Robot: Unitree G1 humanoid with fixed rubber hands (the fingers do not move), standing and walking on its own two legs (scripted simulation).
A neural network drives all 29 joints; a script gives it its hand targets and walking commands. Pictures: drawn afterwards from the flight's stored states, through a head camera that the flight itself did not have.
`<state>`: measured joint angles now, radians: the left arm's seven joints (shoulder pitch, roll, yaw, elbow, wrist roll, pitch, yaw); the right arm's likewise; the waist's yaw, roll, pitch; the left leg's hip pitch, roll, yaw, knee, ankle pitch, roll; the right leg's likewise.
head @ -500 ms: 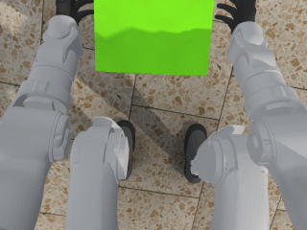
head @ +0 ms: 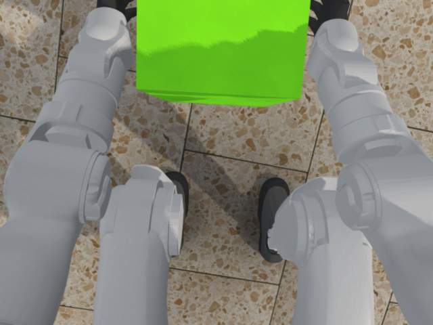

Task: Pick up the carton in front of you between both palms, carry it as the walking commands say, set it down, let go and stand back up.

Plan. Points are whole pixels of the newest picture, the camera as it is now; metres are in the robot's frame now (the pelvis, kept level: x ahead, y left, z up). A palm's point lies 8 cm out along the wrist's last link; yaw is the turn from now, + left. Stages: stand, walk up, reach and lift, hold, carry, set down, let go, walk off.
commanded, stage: reach and lift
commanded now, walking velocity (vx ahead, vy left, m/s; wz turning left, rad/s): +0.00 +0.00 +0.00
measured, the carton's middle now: (220, 39) +0.53 +0.04 -0.23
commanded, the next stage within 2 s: none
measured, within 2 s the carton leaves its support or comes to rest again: neither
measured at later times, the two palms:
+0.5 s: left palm out of the picture +0.47 +0.21 +0.05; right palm out of the picture +0.50 -0.09 +0.05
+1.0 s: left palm out of the picture +0.44 +0.19 +0.20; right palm out of the picture +0.47 -0.11 +0.21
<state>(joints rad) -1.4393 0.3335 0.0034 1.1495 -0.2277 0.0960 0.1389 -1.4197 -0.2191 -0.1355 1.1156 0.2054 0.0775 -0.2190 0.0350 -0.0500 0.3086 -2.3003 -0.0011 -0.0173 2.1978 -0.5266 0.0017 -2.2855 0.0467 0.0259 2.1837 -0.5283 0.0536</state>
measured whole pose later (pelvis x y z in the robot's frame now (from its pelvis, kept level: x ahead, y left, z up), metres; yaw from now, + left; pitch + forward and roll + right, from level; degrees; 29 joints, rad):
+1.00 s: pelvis +0.05 -0.01 +0.24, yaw +4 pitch +33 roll +0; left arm -0.70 -0.04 0.38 0.64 0.18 0.34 0.02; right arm -0.68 0.11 -0.40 0.61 -0.16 0.31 -0.08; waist 0.02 -0.03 -0.24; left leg -1.52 -0.05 -0.06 1.41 -0.47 -0.02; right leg -1.49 0.07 0.07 1.42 -0.51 0.03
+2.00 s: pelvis +0.09 -0.01 +0.41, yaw +5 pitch -5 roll +0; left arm -0.34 -0.17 0.33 0.40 0.31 0.61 -0.02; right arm -0.34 0.17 -0.34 0.41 -0.31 0.59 0.02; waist 0.01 -0.01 0.02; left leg -0.18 -0.02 -0.07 0.47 -0.21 -0.01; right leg -0.16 0.03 0.09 0.48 -0.24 0.00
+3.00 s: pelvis +0.11 -0.01 +0.42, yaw +5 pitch -8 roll +0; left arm -0.25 -0.15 0.21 0.21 0.27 0.77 -0.01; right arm -0.26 0.15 -0.23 0.22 -0.27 0.75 0.01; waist 0.00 -0.01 0.03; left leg -0.03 -0.02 -0.08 0.34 -0.17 -0.01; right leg -0.01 0.02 0.09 0.35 -0.20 0.00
